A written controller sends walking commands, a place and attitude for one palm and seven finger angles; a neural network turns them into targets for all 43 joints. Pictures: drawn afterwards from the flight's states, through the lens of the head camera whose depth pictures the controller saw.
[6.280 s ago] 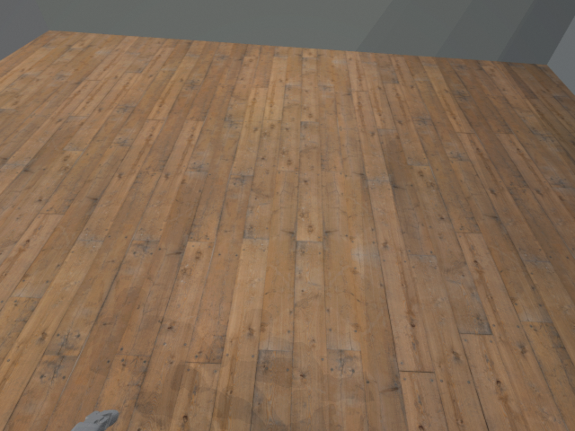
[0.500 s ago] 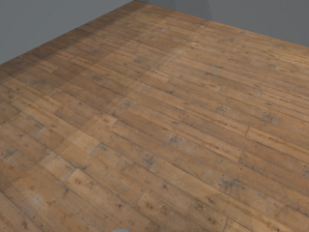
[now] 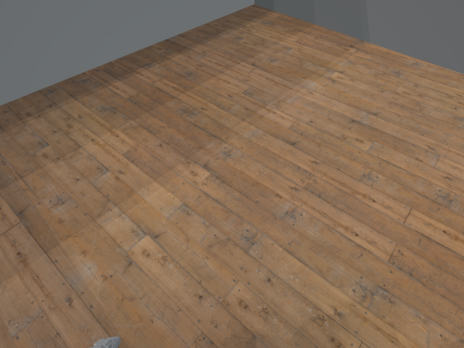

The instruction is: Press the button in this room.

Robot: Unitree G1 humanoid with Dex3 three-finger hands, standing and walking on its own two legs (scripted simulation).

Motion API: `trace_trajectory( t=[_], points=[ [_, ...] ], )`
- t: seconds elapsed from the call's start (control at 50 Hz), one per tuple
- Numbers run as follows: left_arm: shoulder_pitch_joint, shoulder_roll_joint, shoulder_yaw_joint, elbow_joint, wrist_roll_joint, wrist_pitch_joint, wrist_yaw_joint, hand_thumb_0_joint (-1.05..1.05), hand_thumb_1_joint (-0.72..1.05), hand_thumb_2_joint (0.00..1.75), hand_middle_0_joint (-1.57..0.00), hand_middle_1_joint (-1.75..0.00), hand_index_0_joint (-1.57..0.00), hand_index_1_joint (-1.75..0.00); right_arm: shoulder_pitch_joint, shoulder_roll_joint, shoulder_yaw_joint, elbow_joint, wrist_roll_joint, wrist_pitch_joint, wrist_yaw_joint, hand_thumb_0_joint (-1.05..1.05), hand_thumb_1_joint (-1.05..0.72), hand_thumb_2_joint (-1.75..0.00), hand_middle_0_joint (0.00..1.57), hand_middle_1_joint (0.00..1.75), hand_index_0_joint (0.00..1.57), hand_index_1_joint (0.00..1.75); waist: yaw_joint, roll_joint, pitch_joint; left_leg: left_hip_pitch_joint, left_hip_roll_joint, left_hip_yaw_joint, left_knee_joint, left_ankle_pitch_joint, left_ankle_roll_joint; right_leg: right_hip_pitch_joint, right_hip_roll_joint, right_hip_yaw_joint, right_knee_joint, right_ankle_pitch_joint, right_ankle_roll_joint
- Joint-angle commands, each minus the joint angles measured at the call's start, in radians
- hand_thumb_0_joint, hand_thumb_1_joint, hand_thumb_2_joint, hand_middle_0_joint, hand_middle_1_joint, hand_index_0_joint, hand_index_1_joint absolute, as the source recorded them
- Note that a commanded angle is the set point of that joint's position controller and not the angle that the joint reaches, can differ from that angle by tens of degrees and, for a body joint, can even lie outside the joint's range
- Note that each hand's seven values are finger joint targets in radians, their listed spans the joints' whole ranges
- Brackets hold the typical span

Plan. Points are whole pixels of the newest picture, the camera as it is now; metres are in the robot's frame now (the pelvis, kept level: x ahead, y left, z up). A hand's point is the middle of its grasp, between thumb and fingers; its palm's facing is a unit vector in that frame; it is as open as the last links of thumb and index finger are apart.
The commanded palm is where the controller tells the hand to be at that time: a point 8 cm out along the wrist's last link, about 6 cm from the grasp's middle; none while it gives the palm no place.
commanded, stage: turn or walk to find it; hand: left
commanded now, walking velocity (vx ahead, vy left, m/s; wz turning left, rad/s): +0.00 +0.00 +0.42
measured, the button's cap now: out of the picture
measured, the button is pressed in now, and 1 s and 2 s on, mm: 0 0 0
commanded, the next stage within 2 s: none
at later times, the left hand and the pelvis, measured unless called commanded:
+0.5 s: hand out of the picture -0.06 +0.16 -0.16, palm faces +0.30 -0.92 -0.26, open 7.4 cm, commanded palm none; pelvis -0.05 -0.04 +0.00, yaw +15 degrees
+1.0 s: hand out of the picture -0.10 +0.20 -0.16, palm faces +0.45 -0.86 -0.26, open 7.4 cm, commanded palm none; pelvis -0.09 -0.03 +0.00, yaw +26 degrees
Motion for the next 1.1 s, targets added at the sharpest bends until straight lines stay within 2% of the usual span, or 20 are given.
trace_trajectory(
  t=[0.0,0.02,0.04,0.06,0.1,0.14,0.18,0.44,0.5,0.54,0.56,0.58,0.6,0.72,0.9,1.0,1.02,1.04,1.06,1.08],
  points=[
    [0.130,0.089,0.026,-0.047,-0.003,-0.043,0.013,0.00,0.90,0.90,-0.20,-0.30,-0.20,-0.30,-0.024,-0.192,-0.059,-0.076,0.005,-0.008,-0.007,0.00,-0.90,-0.90,0.20,0.30,0.20,0.30,0.052,0.108,-0.094,-0.107,0.188,-0.240,-0.040,0.167,0.105,0.236,0.013,-0.016,-0.334,0.201,-0.012],
    [0.168,0.141,0.037,-0.046,0.008,-0.055,0.018,0.00,0.90,0.90,-0.20,-0.30,-0.20,-0.30,-0.012,-0.145,-0.054,-0.083,0.013,-0.008,-0.003,0.00,-0.90,-0.90,0.20,0.30,0.20,0.30,0.067,-0.040,-0.124,-0.220,0.106,-0.167,0.086,0.002,0.045,0.360,-0.112,0.101,-0.468,0.193,-0.040],
    [0.168,0.240,0.054,-0.053,0.024,-0.062,0.025,0.00,0.90,0.90,-0.20,-0.30,-0.20,-0.30,-0.003,-0.076,-0.041,-0.110,0.015,-0.009,0.000,0.00,-0.90,-0.90,0.20,0.30,0.20,0.30,0.071,-0.331,-0.102,-0.380,-0.040,0.004,0.341,-0.325,-0.031,0.383,-0.378,0.379,-0.532,0.241,-0.146],
    [0.150,0.240,0.046,-0.072,0.012,-0.055,0.026,0.00,0.90,0.90,-0.20,-0.30,-0.20,-0.30,-0.031,-0.135,-0.059,-0.109,0.005,0.002,-0.002,0.00,-0.90,-0.90,0.20,0.30,0.20,0.30,0.078,-0.260,-0.083,-0.328,-0.002,-0.035,0.531,-0.380,-0.027,0.201,-0.441,0.382,-0.552,0.232,-0.214],
    [0.001,0.176,0.044,-0.103,0.009,-0.051,0.029,0.00,0.90,0.90,-0.20,-0.30,-0.20,-0.30,0.017,-0.143,-0.071,-0.065,-0.001,0.027,0.009,0.00,-0.90,-0.90,0.20,0.30,0.20,0.30,0.010,-0.221,0.002,-0.291,0.032,-0.046,0.701,-0.260,-0.023,0.024,-0.343,0.289,-0.616,-0.043,-0.186],
    [-0.042,0.124,0.023,-0.110,0.008,-0.060,0.023,0.00,0.90,0.90,-0.20,-0.30,-0.20,-0.30,0.066,-0.120,-0.064,-0.024,-0.006,0.032,0.018,0.00,-0.90,-0.90,0.20,0.30,0.20,0.30,-0.024,-0.147,0.042,-0.290,0.047,-0.006,0.773,-0.147,-0.043,0.012,-0.255,0.116,-0.573,0.083,-0.150],
    [-0.002,0.113,0.017,-0.099,0.007,-0.066,0.022,0.00,0.90,0.90,-0.20,-0.30,-0.20,-0.30,0.090,-0.111,-0.060,-0.011,-0.003,0.033,0.019,0.00,-0.90,-0.90,0.20,0.30,0.20,0.30,-0.013,-0.161,0.015,-0.300,0.045,0.012,0.780,-0.103,-0.061,0.075,-0.223,0.050,-0.550,0.160,-0.141],
    [0.163,0.174,0.039,-0.011,0.026,-0.057,0.024,0.00,0.90,0.90,-0.20,-0.30,-0.20,-0.30,-0.040,-0.084,-0.031,-0.032,0.013,0.015,0.014,0.00,-0.90,-0.90,0.20,0.30,0.20,0.30,0.079,-0.199,-0.067,-0.181,0.080,0.113,0.332,-0.283,-0.061,0.254,-0.323,0.025,-0.471,0.372,-0.221],
    [0.138,0.185,0.044,0.001,0.025,-0.054,0.023,0.00,0.90,0.90,-0.20,-0.30,-0.20,-0.30,0.000,-0.080,-0.026,-0.026,0.020,0.004,0.008,0.00,-0.90,-0.90,0.20,0.30,0.20,0.30,0.052,-0.195,-0.102,-0.080,0.076,0.139,0.185,-0.253,-0.046,0.238,-0.337,-0.005,-0.403,0.449,-0.210],
    [0.115,0.176,0.042,0.003,0.015,-0.045,0.018,0.00,0.90,0.90,-0.20,-0.30,-0.20,-0.30,0.061,-0.091,-0.028,-0.009,0.017,-0.005,0.007,0.00,-0.90,-0.90,0.20,0.30,0.20,0.30,0.009,-0.147,-0.118,0.076,0.068,0.151,-0.003,-0.076,-0.030,0.134,-0.298,-0.081,-0.313,0.371,-0.140],
    [0.113,0.143,0.038,-0.007,0.005,-0.038,0.016,0.00,0.90,0.90,-0.20,-0.30,-0.20,-0.30,0.095,-0.136,-0.037,-0.003,0.014,-0.015,0.006,0.00,-0.90,-0.90,0.20,0.30,0.20,0.30,-0.014,-0.009,-0.132,0.186,0.138,0.049,-0.113,-0.015,-0.003,0.016,-0.242,-0.129,-0.181,0.253,-0.087],
    [0.101,0.080,0.024,-0.042,-0.001,-0.031,0.009,0.00,0.90,0.90,-0.20,-0.30,-0.20,-0.30,0.101,-0.233,-0.058,-0.013,0.004,-0.019,0.001,0.00,-0.90,-0.90,0.20,0.30,0.20,0.30,-0.027,0.296,-0.084,0.230,0.380,-0.282,-0.199,0.141,0.095,-0.237,-0.102,-0.179,0.031,-0.082,-0.006],
    [0.022,0.084,0.011,-0.065,0.011,-0.019,0.009,0.00,0.90,0.90,-0.20,-0.30,-0.20,-0.30,0.114,-0.268,-0.061,-0.012,0.004,-0.010,-0.005,0.00,-0.90,-0.90,0.20,0.30,0.20,0.30,-0.048,0.255,-0.050,0.127,0.449,-0.297,-0.230,0.201,0.161,-0.228,-0.080,-0.089,0.171,-0.161,-0.009],
    [0.080,0.094,0.026,0.001,0.013,-0.015,-0.005,0.00,0.90,0.90,-0.20,-0.30,-0.20,-0.30,-0.046,-0.186,-0.031,-0.048,0.007,-0.027,-0.024,0.00,-0.90,-0.90,0.20,0.30,0.20,0.30,0.027,0.131,0.001,0.062,0.258,-0.103,-0.195,0.256,0.129,-0.202,-0.054,-0.011,0.319,0.059,0.008],
    [-0.005,0.070,0.014,-0.053,0.003,-0.023,0.008,0.00,0.90,0.90,-0.20,-0.30,-0.20,-0.30,0.039,-0.198,-0.050,-0.036,0.000,-0.020,-0.020,0.00,-0.90,-0.90,0.20,0.30,0.20,0.30,-0.022,0.135,-0.067,0.153,0.277,-0.221,-0.132,0.374,0.180,-0.129,-0.017,0.002,0.076,-0.034,0.015],
    [0.096,0.073,0.016,-0.037,-0.004,-0.041,0.013,0.00,0.90,0.90,-0.20,-0.30,-0.20,-0.30,-0.009,-0.196,-0.056,-0.052,0.003,-0.012,-0.013,0.00,-0.90,-0.90,0.20,0.30,0.20,0.30,0.035,0.141,-0.106,0.014,0.216,-0.238,-0.048,0.345,0.131,0.128,0.024,-0.024,-0.271,0.139,-0.004],
    [0.138,0.091,0.021,-0.028,-0.001,-0.050,0.015,0.00,0.90,0.90,-0.20,-0.30,-0.20,-0.30,-0.017,-0.177,-0.055,-0.059,0.008,-0.013,-0.011,0.00,-0.90,-0.90,0.20,0.30,0.20,0.30,0.055,0.086,-0.130,-0.053,0.171,-0.208,0.009,0.246,0.087,0.244,-0.009,-0.009,-0.407,0.238,-0.009],
    [0.161,0.162,0.035,-0.025,0.013,-0.062,0.023,0.00,0.90,0.90,-0.20,-0.30,-0.20,-0.30,0.010,-0.116,-0.048,-0.068,0.018,-0.015,-0.005,0.00,-0.90,-0.90,0.20,0.30,0.20,0.30,0.059,-0.119,-0.161,-0.228,0.077,-0.109,0.158,0.003,0.023,0.407,-0.195,0.164,-0.484,0.276,-0.060],
    [0.168,0.236,0.049,-0.033,0.020,-0.064,0.026,0.00,0.90,0.90,-0.20,-0.30,-0.20,-0.30,-0.017,-0.084,-0.042,-0.100,0.014,-0.014,-0.004,0.00,-0.90,-0.90,0.20,0.30,0.20,0.30,0.076,-0.329,-0.121,-0.356,-0.039,0.017,0.375,-0.370,-0.032,0.379,-0.408,0.368,-0.497,0.446,-0.174],
    [0.156,0.220,0.040,-0.044,0.012,-0.059,0.028,0.00,0.90,0.90,-0.20,-0.30,-0.20,-0.30,-0.037,-0.133,-0.056,-0.095,0.007,0.000,-0.005,0.00,-0.90,-0.90,0.20,0.30,0.20,0.30,0.076,-0.217,-0.101,-0.309,0.004,-0.033,0.550,-0.383,-0.025,0.234,-0.432,0.324,-0.504,0.426,-0.233]
  ],
)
